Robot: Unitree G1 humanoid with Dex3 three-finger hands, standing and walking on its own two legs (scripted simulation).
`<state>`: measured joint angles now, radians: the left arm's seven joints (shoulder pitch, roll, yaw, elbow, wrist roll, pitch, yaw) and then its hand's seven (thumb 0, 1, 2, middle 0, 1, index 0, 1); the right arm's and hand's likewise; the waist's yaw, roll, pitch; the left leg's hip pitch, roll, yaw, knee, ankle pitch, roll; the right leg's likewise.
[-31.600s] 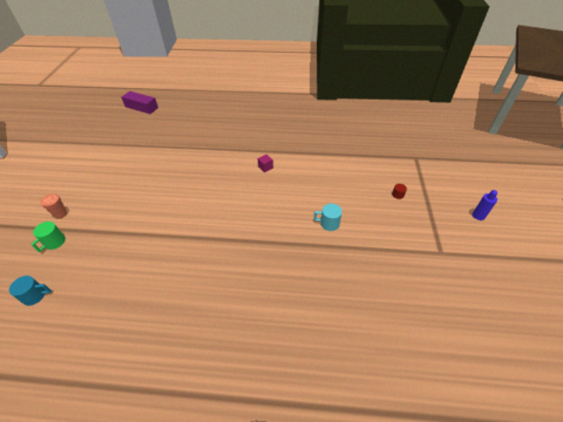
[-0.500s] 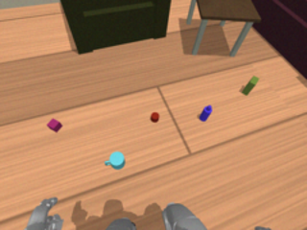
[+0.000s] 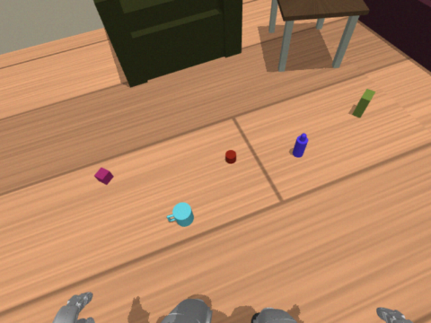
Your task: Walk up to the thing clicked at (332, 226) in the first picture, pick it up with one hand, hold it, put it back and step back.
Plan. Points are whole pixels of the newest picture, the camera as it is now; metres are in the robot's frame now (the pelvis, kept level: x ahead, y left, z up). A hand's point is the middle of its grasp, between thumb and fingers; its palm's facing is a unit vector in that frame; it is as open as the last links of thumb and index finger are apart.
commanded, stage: step back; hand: left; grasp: from above
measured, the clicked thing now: (180, 215) +0.59 +0.24 -0.72
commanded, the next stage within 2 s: none
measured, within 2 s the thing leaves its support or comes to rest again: neither
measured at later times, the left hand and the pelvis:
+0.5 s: hand out of the picture -0.08 +0.28 -0.17, palm faces -0.04 -0.92 -0.40, open 7.3 cm; pelvis -0.16 +0.00 -0.01, yaw -2 degrees
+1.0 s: hand out of the picture -0.19 +0.26 -0.15, palm faces +0.04 -0.91 -0.41, open 7.3 cm; pelvis -0.33 -0.01 -0.02, yaw +3 degrees
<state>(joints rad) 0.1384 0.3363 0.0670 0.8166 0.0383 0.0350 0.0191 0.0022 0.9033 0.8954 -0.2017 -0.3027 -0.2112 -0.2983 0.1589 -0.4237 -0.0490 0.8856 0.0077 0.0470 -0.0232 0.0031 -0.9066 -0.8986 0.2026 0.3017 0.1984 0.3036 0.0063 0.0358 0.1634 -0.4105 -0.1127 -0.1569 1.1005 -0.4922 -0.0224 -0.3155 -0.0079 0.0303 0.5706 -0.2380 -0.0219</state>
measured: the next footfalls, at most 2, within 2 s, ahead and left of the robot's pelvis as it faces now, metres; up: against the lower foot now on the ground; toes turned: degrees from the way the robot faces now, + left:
left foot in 0.14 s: -0.02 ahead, +0.13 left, +0.00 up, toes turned +0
right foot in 0.54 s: -0.17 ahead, -0.13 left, +0.00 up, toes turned +0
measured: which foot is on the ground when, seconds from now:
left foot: up 0.00-0.12, down 0.14-0.58, up 0.60-0.92, down 0.94-1.00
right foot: down 0.00-0.16, up 0.18-0.52, down 0.54-0.96, up 0.98-1.00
